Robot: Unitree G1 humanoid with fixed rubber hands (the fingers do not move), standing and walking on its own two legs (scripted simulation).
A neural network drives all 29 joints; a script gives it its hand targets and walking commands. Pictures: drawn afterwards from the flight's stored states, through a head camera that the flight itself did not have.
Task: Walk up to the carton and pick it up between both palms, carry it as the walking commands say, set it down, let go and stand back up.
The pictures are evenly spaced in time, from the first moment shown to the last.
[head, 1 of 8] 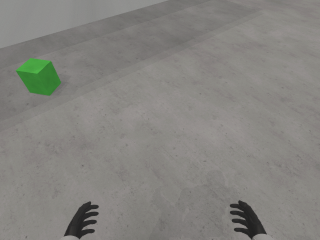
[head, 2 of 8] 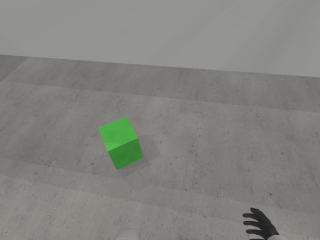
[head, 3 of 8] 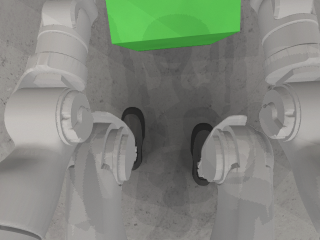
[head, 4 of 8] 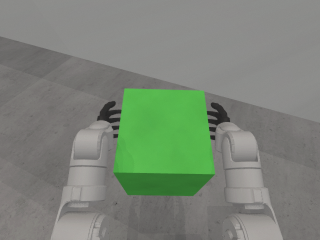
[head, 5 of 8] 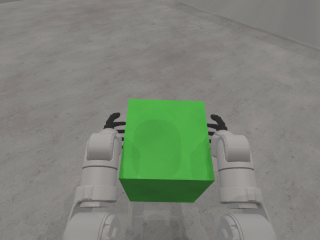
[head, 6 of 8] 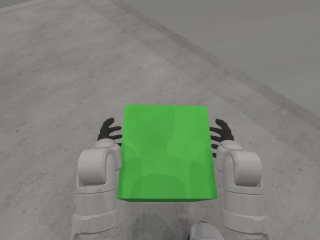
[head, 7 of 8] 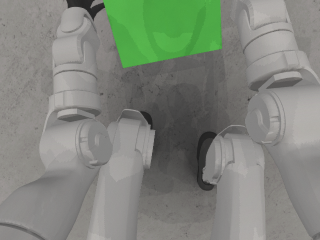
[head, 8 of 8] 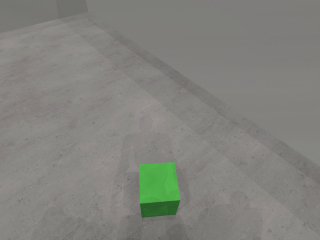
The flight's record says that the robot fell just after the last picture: no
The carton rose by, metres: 0.68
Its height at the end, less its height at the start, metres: +0.00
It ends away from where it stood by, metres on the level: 4.38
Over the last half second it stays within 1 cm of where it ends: yes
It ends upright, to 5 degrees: yes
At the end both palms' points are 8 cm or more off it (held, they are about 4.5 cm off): yes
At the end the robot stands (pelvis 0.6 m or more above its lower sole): yes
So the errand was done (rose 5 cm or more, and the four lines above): yes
